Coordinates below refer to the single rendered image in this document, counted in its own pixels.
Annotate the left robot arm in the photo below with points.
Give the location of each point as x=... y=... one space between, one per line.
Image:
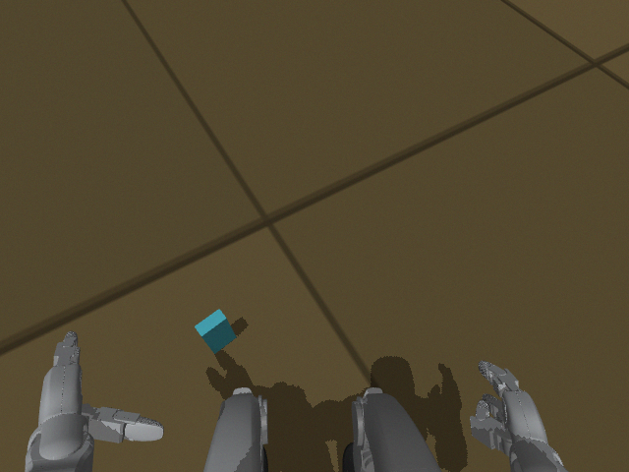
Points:
x=61 y=444

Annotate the right robot hand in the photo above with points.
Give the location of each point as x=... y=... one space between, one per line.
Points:
x=516 y=417

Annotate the carton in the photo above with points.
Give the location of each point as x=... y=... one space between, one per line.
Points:
x=216 y=331

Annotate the left robot hand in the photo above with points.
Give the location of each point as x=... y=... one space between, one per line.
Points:
x=62 y=394

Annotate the right robot arm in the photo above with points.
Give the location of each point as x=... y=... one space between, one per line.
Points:
x=534 y=456

